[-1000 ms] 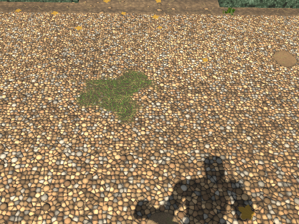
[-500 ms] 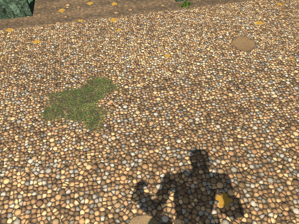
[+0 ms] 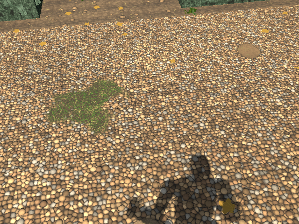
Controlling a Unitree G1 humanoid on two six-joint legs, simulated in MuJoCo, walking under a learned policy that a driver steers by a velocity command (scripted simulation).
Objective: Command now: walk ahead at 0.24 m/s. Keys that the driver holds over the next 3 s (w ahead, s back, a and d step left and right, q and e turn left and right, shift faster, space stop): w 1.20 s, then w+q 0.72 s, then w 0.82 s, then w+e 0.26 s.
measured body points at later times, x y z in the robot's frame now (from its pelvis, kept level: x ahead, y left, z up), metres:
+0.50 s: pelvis +0.17 +0.00 -0.05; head +0.18 +0.00 +0.40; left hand +0.26 +0.24 -0.16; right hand +0.25 -0.26 -0.17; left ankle +0.06 +0.13 -0.64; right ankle +0.14 -0.09 -0.73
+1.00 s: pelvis +0.49 +0.04 -0.16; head +0.50 +0.04 +0.29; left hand +0.60 +0.28 -0.28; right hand +0.50 -0.20 -0.30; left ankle +0.47 +0.12 -0.89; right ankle +0.58 -0.10 -0.83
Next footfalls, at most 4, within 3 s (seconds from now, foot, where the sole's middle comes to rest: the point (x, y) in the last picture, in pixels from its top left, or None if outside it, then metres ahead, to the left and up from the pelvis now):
0.42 right None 0.18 -0.09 -0.77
0.80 left None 0.51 0.13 -0.93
1.22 right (177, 173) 0.83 -0.10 -0.93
1.94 left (125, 137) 1.19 0.23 -1.10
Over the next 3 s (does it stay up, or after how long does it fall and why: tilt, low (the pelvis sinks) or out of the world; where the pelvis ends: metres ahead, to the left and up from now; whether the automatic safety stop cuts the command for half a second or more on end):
stays up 1.69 0.38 -0.42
